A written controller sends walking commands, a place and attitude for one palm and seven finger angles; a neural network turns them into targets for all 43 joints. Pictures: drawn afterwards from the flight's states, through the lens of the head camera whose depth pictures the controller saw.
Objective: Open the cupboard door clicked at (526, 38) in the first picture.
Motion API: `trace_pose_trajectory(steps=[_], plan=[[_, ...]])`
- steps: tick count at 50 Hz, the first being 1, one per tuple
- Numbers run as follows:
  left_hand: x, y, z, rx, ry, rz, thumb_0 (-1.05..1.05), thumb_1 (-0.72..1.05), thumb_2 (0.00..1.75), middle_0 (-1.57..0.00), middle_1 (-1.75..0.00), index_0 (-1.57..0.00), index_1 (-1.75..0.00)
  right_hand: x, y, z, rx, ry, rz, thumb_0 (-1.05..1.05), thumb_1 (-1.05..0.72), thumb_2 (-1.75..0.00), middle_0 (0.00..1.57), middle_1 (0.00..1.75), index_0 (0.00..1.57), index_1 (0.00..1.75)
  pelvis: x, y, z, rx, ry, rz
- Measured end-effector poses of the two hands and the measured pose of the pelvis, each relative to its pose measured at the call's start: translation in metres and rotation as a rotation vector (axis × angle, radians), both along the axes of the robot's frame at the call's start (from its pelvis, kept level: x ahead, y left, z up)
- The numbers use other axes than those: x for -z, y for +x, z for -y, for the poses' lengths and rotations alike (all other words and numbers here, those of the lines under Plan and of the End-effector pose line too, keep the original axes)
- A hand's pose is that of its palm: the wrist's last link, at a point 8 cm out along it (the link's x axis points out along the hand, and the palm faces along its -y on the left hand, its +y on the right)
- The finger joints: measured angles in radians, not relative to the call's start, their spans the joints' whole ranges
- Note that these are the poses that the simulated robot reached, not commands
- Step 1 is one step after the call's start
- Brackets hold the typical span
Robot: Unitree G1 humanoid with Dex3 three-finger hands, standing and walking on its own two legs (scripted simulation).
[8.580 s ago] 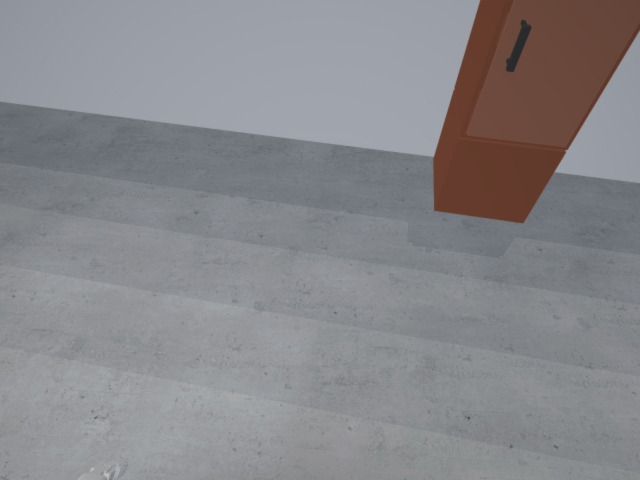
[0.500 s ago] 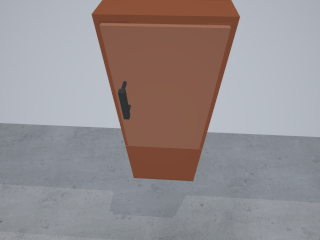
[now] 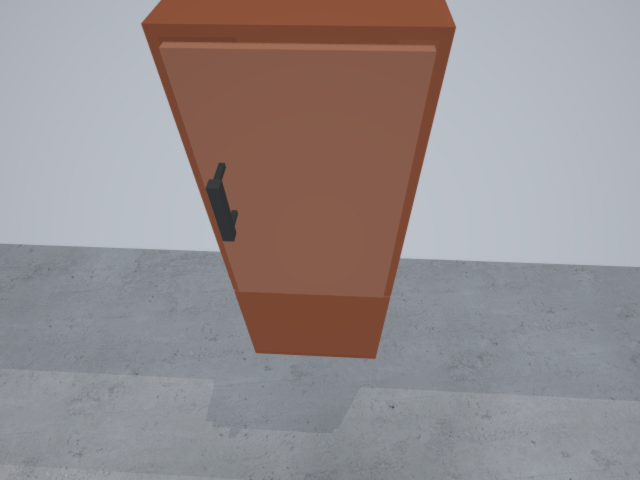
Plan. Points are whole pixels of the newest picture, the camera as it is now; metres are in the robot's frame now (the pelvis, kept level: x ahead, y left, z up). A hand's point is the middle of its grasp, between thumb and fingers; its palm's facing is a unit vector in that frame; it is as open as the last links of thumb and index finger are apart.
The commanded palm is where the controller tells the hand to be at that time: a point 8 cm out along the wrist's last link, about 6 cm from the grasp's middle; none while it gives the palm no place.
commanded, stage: look again from close up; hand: left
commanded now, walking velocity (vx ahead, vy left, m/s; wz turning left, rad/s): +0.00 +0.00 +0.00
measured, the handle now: (225, 203) +0.54 +0.20 +0.00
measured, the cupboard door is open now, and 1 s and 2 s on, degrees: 0 0 0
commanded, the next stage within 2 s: raise the hand with hooked fingers in 0.26 s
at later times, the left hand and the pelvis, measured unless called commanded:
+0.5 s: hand out of the picture +0.14 +0.17 -0.07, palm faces +0.27 -0.95 -0.13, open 7.5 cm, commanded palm +0.10 +0.22 -0.06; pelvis -0.02 -0.02 +0.00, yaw +3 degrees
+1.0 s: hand (158, 467) +0.14 +0.20 -0.04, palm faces -0.01 -1.00 -0.06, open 9.9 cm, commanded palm +0.12 +0.26 -0.03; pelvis -0.08 -0.02 -0.09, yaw +4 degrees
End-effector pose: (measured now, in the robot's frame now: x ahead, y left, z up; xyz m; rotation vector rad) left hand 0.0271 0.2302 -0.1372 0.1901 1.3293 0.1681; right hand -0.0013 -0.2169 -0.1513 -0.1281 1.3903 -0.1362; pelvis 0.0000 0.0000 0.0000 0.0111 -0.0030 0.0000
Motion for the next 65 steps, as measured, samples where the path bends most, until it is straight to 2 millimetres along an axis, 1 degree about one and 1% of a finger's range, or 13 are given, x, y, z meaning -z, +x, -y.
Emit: trace_pose_trajectory(steps=[19, 20, 26, 29, 33, 36, 39, 41, 44, 49, 53, 59, 65], plan=[[0.002, -0.014, 0.019, -0.026, -0.014, -0.003, 0.00, 0.92, 0.90, -0.20, -0.30, -0.20, -0.30, -0.007, 0.005, 0.024, -0.020, -0.021, 0.005, 0.01, -0.91, -0.90, 0.19, 0.30, 0.19, 0.30, -0.002, -0.004, 0.019, -0.017, -0.011, -0.004], [-0.003, -0.006, 0.018, -0.078, -0.024, 0.050, 0.01, 0.91, 0.90, -0.20, -0.30, -0.20, -0.30, -0.009, 0.007, 0.026, -0.015, -0.026, 0.037, 0.01, -0.91, -0.90, 0.19, 0.30, 0.20, 0.30, -0.002, -0.006, 0.019, -0.019, -0.012, -0.004], [-0.103, 0.094, 0.009, -0.111, -0.006, 0.816, 0.02, 0.87, 0.88, -0.20, -0.32, -0.20, -0.33, -0.031, 0.064, 0.041, -0.056, -0.090, 0.453, 0.02, -0.91, -0.90, 0.20, 0.30, 0.20, 0.30, 0.005, -0.020, 0.018, -0.064, -0.002, -0.051], [-0.132, 0.125, 0.006, -0.018, -0.048, 1.123, 0.01, 0.82, 0.86, -0.21, -0.35, -0.20, -0.35, -0.043, 0.101, 0.050, -0.107, -0.106, 0.643, 0.02, -0.91, -0.90, 0.20, 0.30, 0.20, 0.30, 0.019, -0.034, 0.021, -0.058, 0.005, -0.113], [-0.131, 0.128, 0.009, 0.183, -0.124, 1.366, 0.00, 0.74, 0.83, -0.21, -0.40, -0.20, -0.40, -0.055, 0.144, 0.058, -0.191, -0.127, 0.855, 0.02, -0.91, -0.90, 0.20, 0.30, 0.20, 0.30, 0.049, -0.050, 0.025, -0.045, 0.012, -0.188], [-0.108, 0.111, 0.005, 0.235, -0.189, 1.354, 0.00, 0.68, 0.80, -0.22, -0.44, -0.21, -0.44, -0.058, 0.166, 0.060, -0.229, -0.143, 0.952, 0.02, -0.91, -0.90, 0.20, 0.30, 0.20, 0.30, 0.070, -0.059, 0.026, -0.042, 0.014, -0.219], [-0.083, 0.090, -0.005, 0.165, -0.216, 1.281, 0.01, 0.61, 0.78, -0.22, -0.49, -0.22, -0.49, -0.057, 0.177, 0.054, -0.255, -0.152, 0.992, 0.02, -0.91, -0.90, 0.19, 0.30, 0.20, 0.30, 0.084, -0.064, 0.025, -0.049, 0.004, -0.231], [-0.076, 0.079, -0.012, 0.122, -0.191, 1.252, 0.01, 0.56, 0.76, -0.23, -0.52, -0.22, -0.52, -0.051, 0.177, 0.046, -0.272, -0.148, 0.986, 0.01, -0.91, -0.90, 0.19, 0.30, 0.19, 0.30, 0.089, -0.066, 0.024, -0.055, -0.009, -0.230], [-0.081, 0.074, -0.020, 0.124, -0.142, 1.271, 0.01, 0.49, 0.73, -0.23, -0.56, -0.23, -0.56, -0.036, 0.169, 0.030, -0.300, -0.127, 0.935, 0.01, -0.90, -0.90, 0.19, 0.30, 0.19, 0.30, 0.094, -0.070, 0.022, -0.067, -0.031, -0.229], [-0.099, 0.092, -0.026, 0.205, -0.140, 1.324, 0.01, 0.37, 0.68, -0.24, -0.63, -0.23, -0.64, -0.005, 0.136, 0.007, -0.289, -0.064, 0.801, 0.02, -0.90, -0.90, 0.20, 0.30, 0.20, 0.30, 0.094, -0.076, 0.018, -0.080, -0.058, -0.230], [-0.106, 0.110, -0.031, 0.235, -0.173, 1.280, 0.01, 0.28, 0.64, -0.24, -0.69, -0.24, -0.70, 0.007, 0.104, -0.003, -0.229, -0.031, 0.716, 0.02, -0.90, -0.90, 0.20, 0.30, 0.20, 0.30, 0.088, -0.078, 0.013, -0.075, -0.059, -0.230], [-0.117, 0.117, -0.044, 0.210, -0.156, 1.245, 0.01, 0.14, 0.58, -0.26, -0.78, -0.25, -0.79, 0.002, 0.076, 0.003, -0.172, -0.049, 0.663, 0.02, -0.90, -0.90, 0.20, 0.30, 0.20, 0.30, 0.076, -0.074, 0.005, -0.061, -0.047, -0.231], [-0.121, 0.118, -0.057, 0.200, -0.127, 1.269, 0.00, 0.00, 0.52, -0.27, -0.87, -0.26, -0.88, -0.010, 0.077, 0.021, -0.191, -0.117, 0.661, 0.02, -0.90, -0.90, 0.20, 0.30, 0.20, 0.30, 0.072, -0.070, 0.001, -0.062, -0.045, -0.230]])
